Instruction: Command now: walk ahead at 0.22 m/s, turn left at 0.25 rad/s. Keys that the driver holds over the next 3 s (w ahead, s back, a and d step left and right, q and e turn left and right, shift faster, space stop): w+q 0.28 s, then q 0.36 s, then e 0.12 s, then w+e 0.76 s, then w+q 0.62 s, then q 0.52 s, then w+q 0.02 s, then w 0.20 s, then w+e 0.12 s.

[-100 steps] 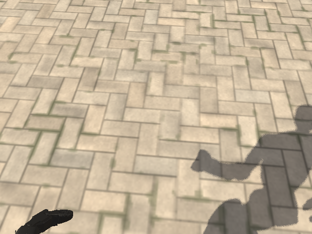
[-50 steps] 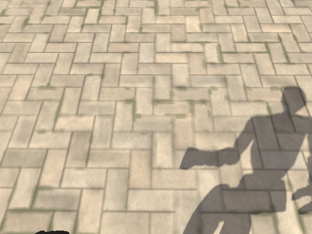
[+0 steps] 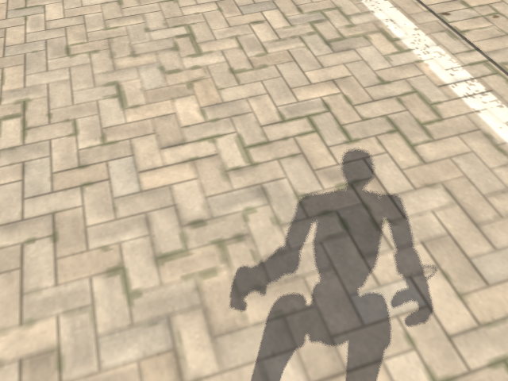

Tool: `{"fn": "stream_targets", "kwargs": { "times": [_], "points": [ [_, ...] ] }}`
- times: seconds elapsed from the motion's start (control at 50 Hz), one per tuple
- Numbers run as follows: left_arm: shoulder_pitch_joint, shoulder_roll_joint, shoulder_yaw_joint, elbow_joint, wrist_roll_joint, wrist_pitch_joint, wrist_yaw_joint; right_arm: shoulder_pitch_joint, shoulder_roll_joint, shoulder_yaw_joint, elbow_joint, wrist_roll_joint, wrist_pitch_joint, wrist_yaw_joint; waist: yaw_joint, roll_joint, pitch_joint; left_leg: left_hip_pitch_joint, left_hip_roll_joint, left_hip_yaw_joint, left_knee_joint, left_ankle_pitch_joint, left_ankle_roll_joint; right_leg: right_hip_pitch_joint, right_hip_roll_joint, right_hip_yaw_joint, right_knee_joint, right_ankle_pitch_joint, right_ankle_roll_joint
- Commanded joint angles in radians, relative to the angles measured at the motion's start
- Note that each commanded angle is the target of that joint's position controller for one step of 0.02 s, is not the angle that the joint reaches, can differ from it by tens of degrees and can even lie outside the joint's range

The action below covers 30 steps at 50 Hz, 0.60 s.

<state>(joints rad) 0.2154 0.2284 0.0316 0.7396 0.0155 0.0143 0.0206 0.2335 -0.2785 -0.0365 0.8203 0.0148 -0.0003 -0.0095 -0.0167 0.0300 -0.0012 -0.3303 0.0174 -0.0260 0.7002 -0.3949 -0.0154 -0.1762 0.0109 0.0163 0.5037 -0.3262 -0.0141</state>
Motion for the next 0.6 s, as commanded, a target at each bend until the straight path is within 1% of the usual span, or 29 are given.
{"fn": "stream_targets", "kwargs": {
  "times": [0.02, 0.04, 0.06, 0.08, 0.12, 0.14, 0.18, 0.2, 0.22, 0.24, 0.26, 0.28, 0.3, 0.32, 0.34, 0.36, 0.38, 0.4, 0.42, 0.46, 0.48, 0.52, 0.56, 0.6],
  "points": [
    [0.111, 0.211, 0.067, -0.016, -0.014, -0.045, 0.024, -0.146, -0.12, -0.044, -0.12, 0.025, -0.033, 0.002, 0.093, -0.222, 0.154, -0.435, 0.049, -0.059, 0.293, -0.114, 0.04, 0.111, -0.371, 0.438, -0.357, -0.342, -0.22],
    [0.097, 0.189, 0.064, -0.016, -0.023, -0.056, 0.027, -0.124, -0.11, -0.045, -0.111, 0.025, -0.038, 0.008, 0.08, -0.191, 0.143, -0.473, 0.065, -0.076, 0.298, -0.084, 0.046, 0.164, -0.366, 0.399, -0.36, -0.281, -0.212],
    [0.074, 0.178, 0.063, -0.018, -0.027, -0.064, 0.026, -0.122, -0.1, -0.043, -0.109, 0.021, -0.043, 0.014, 0.073, -0.163, 0.132, -0.467, 0.079, -0.068, 0.261, -0.045, 0.046, 0.187, -0.351, 0.337, -0.366, -0.2, -0.194],
    [0.049, 0.178, 0.064, -0.02, -0.025, -0.068, 0.023, -0.127, -0.087, -0.038, -0.106, 0.015, -0.046, 0.022, 0.069, -0.14, 0.113, -0.421, 0.084, -0.038, 0.216, 0.002, 0.04, 0.181, -0.325, 0.263, -0.365, -0.105, -0.177],
    [0.01, 0.196, 0.074, -0.026, -0.021, -0.072, 0.012, -0.123, -0.064, -0.026, -0.105, 0.008, -0.046, 0.041, 0.059, -0.137, 0.073, -0.274, 0.082, 0.021, 0.115, 0.076, 0.027, 0.116, -0.276, 0.122, -0.352, 0.033, -0.152],
    [0.004, 0.21, 0.08, -0.026, -0.025, -0.073, 0.006, -0.12, -0.063, -0.023, -0.108, 0.007, -0.044, 0.048, 0.057, -0.142, 0.062, -0.198, 0.074, 0.045, 0.066, 0.093, 0.025, 0.076, -0.262, 0.072, -0.344, 0.055, -0.145],
    [0.018, 0.233, 0.09, -0.016, -0.039, -0.072, -0.007, -0.099, -0.082, -0.025, -0.112, 0.01, -0.036, 0.056, 0.049, -0.141, 0.05, -0.094, 0.049, 0.083, 0.005, 0.13, 0.029, 0.034, -0.268, 0.034, -0.317, 0.025, -0.143],
    [0.011, 0.238, 0.092, -0.012, -0.047, -0.07, -0.011, -0.066, -0.089, -0.028, -0.107, 0.011, -0.032, 0.056, 0.025, -0.126, 0.051, -0.035, 0.034, 0.105, -0.041, 0.159, 0.041, 0.004, -0.273, 0.014, -0.283, -0.004, -0.134],
    [0.009, 0.233, 0.091, -0.009, -0.049, -0.069, -0.014, -0.014, -0.102, -0.036, -0.091, 0.009, -0.028, 0.054, -0.004, -0.102, 0.042, 0.052, 0.003, 0.137, -0.065, 0.161, 0.057, -0.042, -0.265, -0.015, -0.219, 0.003, -0.119],
    [0.014, 0.213, 0.083, -0.008, -0.039, -0.07, -0.015, 0.075, -0.135, -0.056, -0.069, 0.012, -0.024, 0.047, -0.047, -0.074, 0.009, 0.175, -0.035, 0.149, -0.077, 0.14, 0.081, -0.092, -0.24, -0.06, -0.082, 0.104, -0.093],
    [0.021, 0.161, 0.065, -0.015, -0.017, -0.073, -0.015, 0.212, -0.199, -0.089, -0.039, 0.024, -0.023, 0.037, -0.108, 0.041, -0.055, 0.346, -0.011, 0.052, -0.136, 0.114, 0.127, -0.178, -0.177, -0.152, 0.213, 0.193, -0.036],
    [0.001, 0.068, 0.034, -0.106, 0.007, -0.09, -0.016, 0.283, -0.36, -0.117, -0.052, 0.016, -0.033, 0.027, -0.09, 0.38, -0.109, 0.526, 0.265, -0.591, -0.371, -0.111, 0.332, -0.536, 0.015, -0.153, 0.646, -0.188, 0.064],
    [-0.036, 0.135, 0.043, -0.107, -0.031, -0.115, -0.016, 0.246, -0.299, -0.092, -0.088, -0.001, -0.056, 0.038, -0.102, 0.22, -0.15, 0.534, 0.346, -0.832, -0.536, -0.203, 0.383, -0.643, 0.026, 0.062, 0.776, -0.248, 0.049],
    [-0.068, 0.191, 0.056, -0.113, -0.062, -0.13, -0.022, 0.179, -0.248, -0.076, -0.105, -0.013, -0.073, 0.04, -0.077, 0.152, -0.052, 0.472, 0.346, -0.722, -0.509, -0.076, 0.354, -0.696, -0.027, 0.074, 0.801, -0.182, 0.018],
    [-0.062, 0.2, 0.057, -0.101, -0.049, -0.136, -0.018, 0.124, -0.211, -0.066, -0.122, -0.011, -0.079, 0.04, -0.046, 0.075, -0.019, 0.401, 0.297, -0.586, -0.46, 0.115, 0.315, -0.654, -0.066, 0.068, 0.758, -0.108, 0.001],
    [-0.054, 0.199, 0.061, -0.088, -0.019, -0.134, -0.012, 0.073, -0.194, -0.06, -0.137, -0.008, -0.073, 0.037, -0.019, 0.022, -0.001, 0.327, 0.258, -0.467, -0.429, 0.313, 0.283, -0.601, -0.092, 0.064, 0.689, -0.055, 0.004],
    [-0.042, 0.203, 0.067, -0.082, -0.005, -0.124, -0.011, 0.04, -0.182, -0.053, -0.153, -0.015, -0.067, 0.03, 0.005, 0.035, -0.01, 0.26, 0.222, -0.374, -0.425, 0.488, 0.262, -0.515, -0.108, 0.064, 0.633, -0.016, 0.01],
    [-0.032, 0.195, 0.068, -0.077, -0.001, -0.111, -0.014, 0.025, -0.178, -0.053, -0.164, -0.018, -0.063, 0.023, 0.019, 0.048, -0.021, 0.224, 0.194, -0.315, -0.424, 0.622, 0.255, -0.461, -0.098, 0.053, 0.602, 0.012, 0.022],
    [-0.023, 0.178, 0.066, -0.072, 0.001, -0.099, -0.014, 0.024, -0.186, -0.056, -0.168, -0.018, -0.06, 0.015, 0.028, 0.041, -0.033, 0.206, 0.174, -0.267, -0.42, 0.738, 0.256, -0.433, -0.078, 0.038, 0.575, 0.043, 0.038],
    [-0.039, 0.153, 0.06, -0.074, 0.003, -0.082, -0.008, 0.042, -0.2, -0.064, -0.163, -0.011, -0.051, -0.001, 0.031, 0.026, -0.042, 0.199, 0.148, -0.213, -0.402, 0.871, 0.251, -0.429, -0.044, 0.025, 0.489, 0.105, 0.066],
    [-0.064, 0.142, 0.056, -0.082, 0.002, -0.077, -0.005, 0.052, -0.201, -0.066, -0.158, -0.005, -0.043, -0.009, 0.026, 0.027, -0.044, 0.201, 0.138, -0.202, -0.39, 0.888, 0.242, -0.434, -0.031, 0.026, 0.431, 0.136, 0.077],
    [-0.128, 0.123, 0.047, -0.098, -0.003, -0.071, -0.006, 0.063, -0.196, -0.068, -0.152, 0.007, -0.024, -0.024, 0.01, 0.052, -0.048, 0.198, 0.114, -0.194, -0.367, 0.84, 0.208, -0.418, -0.01, 0.033, 0.307, 0.212, 0.089],
    [-0.187, 0.124, 0.044, -0.11, -0.01, -0.068, -0.014, 0.074, -0.2, -0.072, -0.15, 0.01, -0.006, -0.037, -0.01, 0.073, -0.052, 0.2, 0.11, -0.221, -0.352, 0.775, 0.181, -0.398, 0.008, 0.044, 0.214, 0.271, 0.094],
    [-0.233, 0.131, 0.045, -0.119, -0.013, -0.07, -0.024, 0.085, -0.203, -0.077, -0.149, 0.009, 0.009, -0.045, -0.025, 0.076, -0.047, 0.219, 0.118, -0.265, -0.331, 0.732, 0.176, -0.397, 0.019, 0.057, 0.155, 0.286, 0.094]
  ]
}}
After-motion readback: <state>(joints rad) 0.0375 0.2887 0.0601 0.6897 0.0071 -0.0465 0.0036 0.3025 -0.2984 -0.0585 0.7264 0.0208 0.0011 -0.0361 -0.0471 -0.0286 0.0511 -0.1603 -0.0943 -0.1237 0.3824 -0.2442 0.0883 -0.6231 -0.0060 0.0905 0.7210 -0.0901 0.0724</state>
